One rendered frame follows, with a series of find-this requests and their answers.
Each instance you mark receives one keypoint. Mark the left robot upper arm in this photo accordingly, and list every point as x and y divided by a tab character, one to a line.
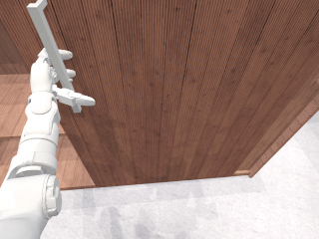
27	204

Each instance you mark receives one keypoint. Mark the wardrobe door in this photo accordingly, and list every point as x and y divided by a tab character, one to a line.
300	101
183	89

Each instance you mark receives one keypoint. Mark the left robot forearm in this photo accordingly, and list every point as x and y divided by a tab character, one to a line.
38	144

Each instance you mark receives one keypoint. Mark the handle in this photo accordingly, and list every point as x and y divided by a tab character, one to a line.
38	17

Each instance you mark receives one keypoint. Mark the left robot hand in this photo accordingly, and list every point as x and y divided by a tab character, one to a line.
42	78

